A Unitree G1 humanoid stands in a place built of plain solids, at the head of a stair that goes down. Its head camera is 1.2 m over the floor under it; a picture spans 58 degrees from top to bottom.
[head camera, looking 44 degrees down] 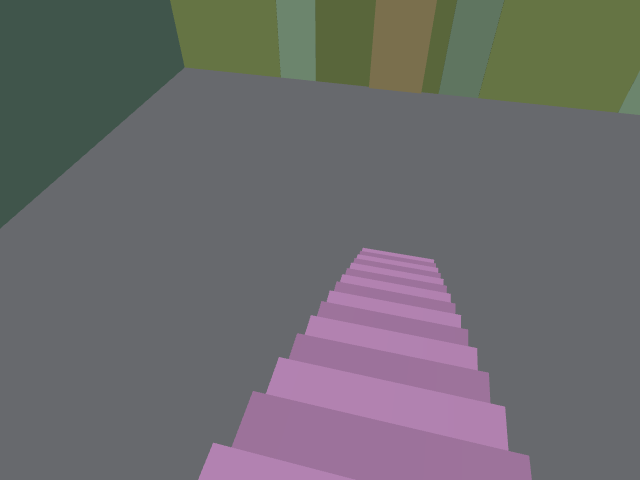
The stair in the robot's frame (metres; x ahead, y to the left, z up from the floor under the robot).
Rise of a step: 0.19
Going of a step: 0.25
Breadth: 0.89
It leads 14 degrees to the right of straight ahead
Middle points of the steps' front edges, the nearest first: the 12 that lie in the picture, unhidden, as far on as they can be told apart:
0.60 -0.21 -0.19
0.84 -0.26 -0.38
1.09 -0.32 -0.57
1.33 -0.38 -0.76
1.58 -0.44 -0.96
1.82 -0.50 -1.15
2.07 -0.56 -1.34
2.31 -0.62 -1.53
2.55 -0.68 -1.72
2.80 -0.74 -1.91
3.04 -0.80 -2.10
3.29 -0.86 -2.30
